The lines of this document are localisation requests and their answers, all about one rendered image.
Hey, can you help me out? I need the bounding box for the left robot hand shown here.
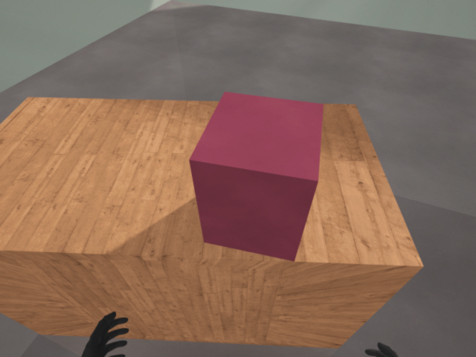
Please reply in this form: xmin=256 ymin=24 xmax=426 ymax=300
xmin=82 ymin=312 xmax=129 ymax=357

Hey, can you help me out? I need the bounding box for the right robot hand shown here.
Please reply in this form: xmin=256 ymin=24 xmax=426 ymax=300
xmin=365 ymin=342 xmax=398 ymax=357

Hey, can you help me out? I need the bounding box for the carton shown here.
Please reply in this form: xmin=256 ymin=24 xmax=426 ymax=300
xmin=189 ymin=92 xmax=324 ymax=261

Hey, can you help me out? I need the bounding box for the pedestal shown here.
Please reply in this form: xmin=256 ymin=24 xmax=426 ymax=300
xmin=0 ymin=97 xmax=424 ymax=349

